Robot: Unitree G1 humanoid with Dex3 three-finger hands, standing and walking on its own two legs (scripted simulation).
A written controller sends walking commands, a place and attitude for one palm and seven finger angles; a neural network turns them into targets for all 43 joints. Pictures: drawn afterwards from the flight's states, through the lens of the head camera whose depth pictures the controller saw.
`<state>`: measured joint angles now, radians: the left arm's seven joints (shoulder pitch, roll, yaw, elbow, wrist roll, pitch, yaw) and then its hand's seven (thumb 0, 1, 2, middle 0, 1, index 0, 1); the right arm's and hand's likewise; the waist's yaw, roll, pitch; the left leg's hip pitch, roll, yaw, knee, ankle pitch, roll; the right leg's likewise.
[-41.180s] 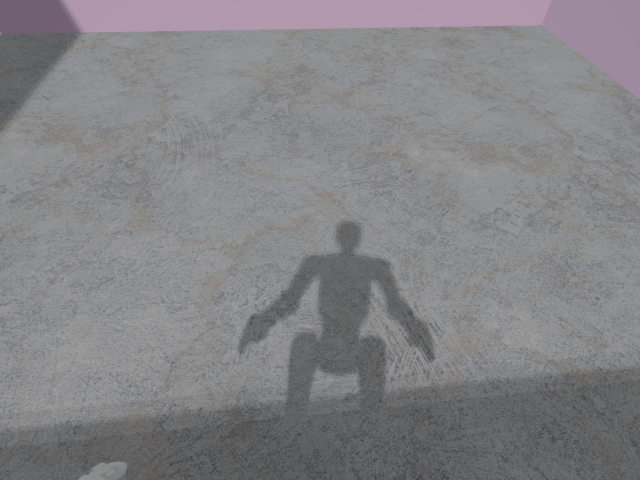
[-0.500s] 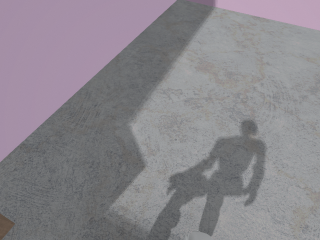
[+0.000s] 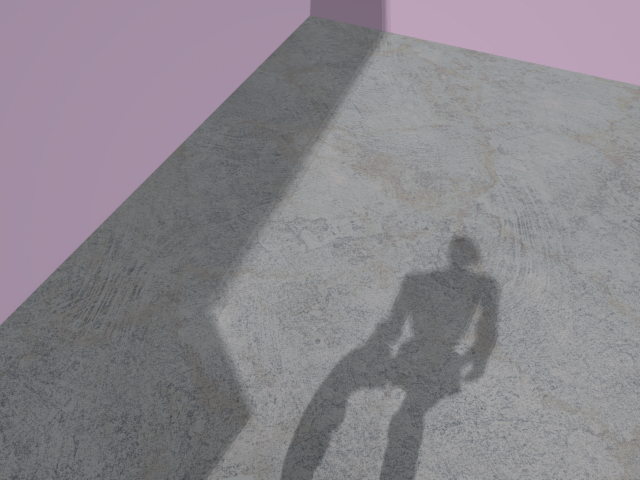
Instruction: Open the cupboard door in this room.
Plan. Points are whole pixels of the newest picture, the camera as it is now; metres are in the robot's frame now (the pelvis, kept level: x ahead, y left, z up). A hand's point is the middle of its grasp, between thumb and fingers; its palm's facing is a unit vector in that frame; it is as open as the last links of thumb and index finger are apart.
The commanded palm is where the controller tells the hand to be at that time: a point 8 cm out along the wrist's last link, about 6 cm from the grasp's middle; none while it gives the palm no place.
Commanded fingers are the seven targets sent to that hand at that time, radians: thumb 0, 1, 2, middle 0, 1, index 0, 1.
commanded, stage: walk to a spot facing it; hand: left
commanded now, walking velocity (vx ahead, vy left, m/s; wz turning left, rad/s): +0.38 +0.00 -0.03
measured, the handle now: out of the picture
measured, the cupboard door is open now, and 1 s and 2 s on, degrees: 50 50 50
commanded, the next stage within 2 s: turn to face it in 0.40 s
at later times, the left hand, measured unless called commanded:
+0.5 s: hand (235, 422) +0.22 +0.14 -0.16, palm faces +0.13 -0.98 -0.17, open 7.3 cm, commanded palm none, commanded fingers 0.00 0.90 0.90 -0.20 -0.30 -0.20 -0.30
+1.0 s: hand (242, 301) +0.42 +0.16 -0.14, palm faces +0.37 -0.89 -0.25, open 7.4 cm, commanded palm none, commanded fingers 0.00 0.90 0.90 -0.20 -0.30 -0.20 -0.30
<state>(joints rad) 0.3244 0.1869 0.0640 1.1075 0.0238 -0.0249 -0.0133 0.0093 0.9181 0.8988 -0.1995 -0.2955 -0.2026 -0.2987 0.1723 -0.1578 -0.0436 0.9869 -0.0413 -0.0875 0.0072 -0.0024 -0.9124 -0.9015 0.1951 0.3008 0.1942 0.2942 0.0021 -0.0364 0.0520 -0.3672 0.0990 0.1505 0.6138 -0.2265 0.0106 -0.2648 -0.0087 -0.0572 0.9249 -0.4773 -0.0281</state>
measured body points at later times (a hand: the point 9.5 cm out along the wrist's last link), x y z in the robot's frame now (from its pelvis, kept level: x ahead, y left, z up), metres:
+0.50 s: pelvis +0.24 -0.04 +0.02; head +0.27 -0.02 +0.46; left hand +0.21 +0.19 -0.15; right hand +0.32 -0.28 -0.13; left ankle +0.30 +0.09 -0.70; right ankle +0.18 -0.15 -0.72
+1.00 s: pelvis +0.38 -0.06 +0.01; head +0.42 -0.06 +0.46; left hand +0.40 +0.21 -0.12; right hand +0.54 -0.28 -0.14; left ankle +0.32 +0.06 -0.66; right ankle +0.43 -0.18 -0.72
